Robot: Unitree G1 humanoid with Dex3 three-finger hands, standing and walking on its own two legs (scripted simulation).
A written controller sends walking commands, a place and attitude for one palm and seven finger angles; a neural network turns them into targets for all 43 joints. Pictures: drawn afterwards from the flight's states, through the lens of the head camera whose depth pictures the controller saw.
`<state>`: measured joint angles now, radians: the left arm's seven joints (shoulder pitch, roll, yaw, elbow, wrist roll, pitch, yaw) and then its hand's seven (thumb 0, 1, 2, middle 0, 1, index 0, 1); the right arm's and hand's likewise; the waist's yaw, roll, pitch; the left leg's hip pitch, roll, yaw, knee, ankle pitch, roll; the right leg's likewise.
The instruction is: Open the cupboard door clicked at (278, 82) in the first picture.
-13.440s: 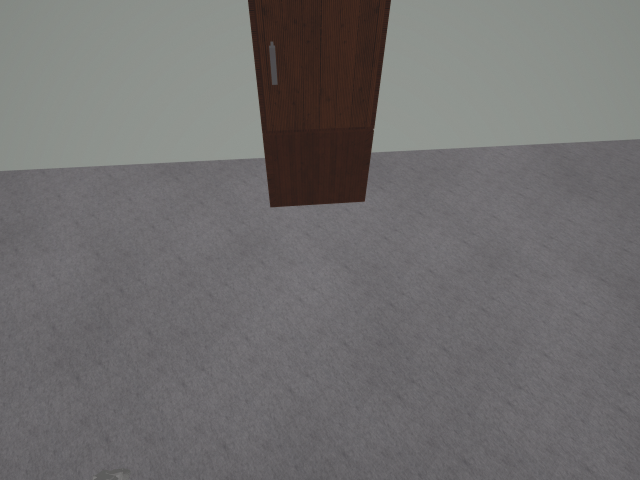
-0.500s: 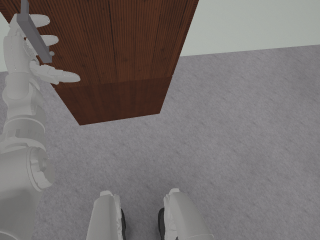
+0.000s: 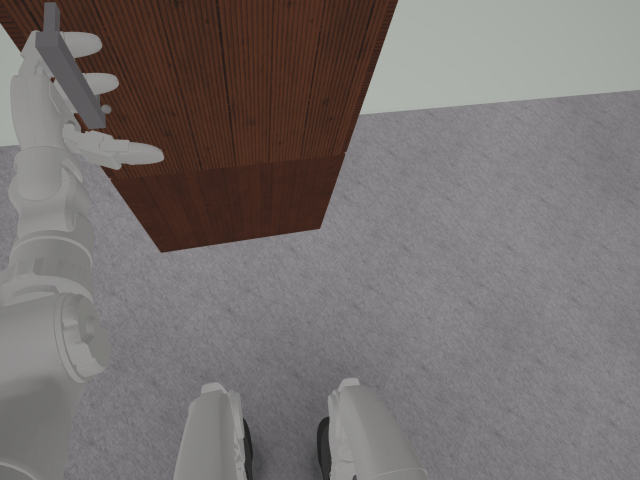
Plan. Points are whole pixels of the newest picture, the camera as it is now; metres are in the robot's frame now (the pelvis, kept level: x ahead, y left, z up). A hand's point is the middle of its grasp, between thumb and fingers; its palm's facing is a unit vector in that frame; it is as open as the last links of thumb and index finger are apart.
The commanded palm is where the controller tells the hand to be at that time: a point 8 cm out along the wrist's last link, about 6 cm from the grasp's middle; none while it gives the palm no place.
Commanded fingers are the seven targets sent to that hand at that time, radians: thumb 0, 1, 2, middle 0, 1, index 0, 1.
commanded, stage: close the thumb around the handle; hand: left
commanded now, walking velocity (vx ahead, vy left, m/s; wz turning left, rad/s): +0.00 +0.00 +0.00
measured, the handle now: (75, 71) +0.58 +0.24 +0.06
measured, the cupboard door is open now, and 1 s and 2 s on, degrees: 0 4 42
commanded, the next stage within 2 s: pull the door open along its arc in 0.60 s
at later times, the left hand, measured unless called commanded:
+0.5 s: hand (105, 107) +0.54 +0.20 +0.05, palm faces +0.14 -0.99 -0.01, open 6.0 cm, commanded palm +0.51 +0.23 +0.05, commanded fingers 0.00 0.90 0.90 -0.40 -1.35 -0.40 -1.35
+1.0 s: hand (110, 127) +0.51 +0.20 +0.05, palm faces +0.13 -0.99 -0.01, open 5.5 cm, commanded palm +0.45 +0.23 +0.05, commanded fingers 0.00 0.90 0.90 -0.40 -1.35 -0.40 -1.35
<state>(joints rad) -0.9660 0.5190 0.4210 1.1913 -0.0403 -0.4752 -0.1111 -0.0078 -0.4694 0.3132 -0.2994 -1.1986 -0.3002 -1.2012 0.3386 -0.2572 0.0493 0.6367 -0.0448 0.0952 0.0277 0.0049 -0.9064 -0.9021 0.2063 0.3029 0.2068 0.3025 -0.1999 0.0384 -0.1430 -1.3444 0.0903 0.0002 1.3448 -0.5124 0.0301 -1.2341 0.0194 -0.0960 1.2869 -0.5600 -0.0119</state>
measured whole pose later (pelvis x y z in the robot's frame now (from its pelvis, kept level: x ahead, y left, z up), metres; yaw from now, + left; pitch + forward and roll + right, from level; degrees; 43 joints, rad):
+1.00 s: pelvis +0.01 +0.00 +0.01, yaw +0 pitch +28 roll -4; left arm -0.78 0.43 0.40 1.03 -0.10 -0.49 -0.11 0.01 0.79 0.81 -0.39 -1.34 -0.36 -1.35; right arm 0.34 -0.25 0.03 0.62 -0.03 0.12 0.04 0.01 -0.91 -0.90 0.21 0.30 0.21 0.30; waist -0.17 0.04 -0.15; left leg -1.26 0.09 0.03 1.29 -0.52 0.03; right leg -1.17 0.02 -0.07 1.24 -0.56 -0.01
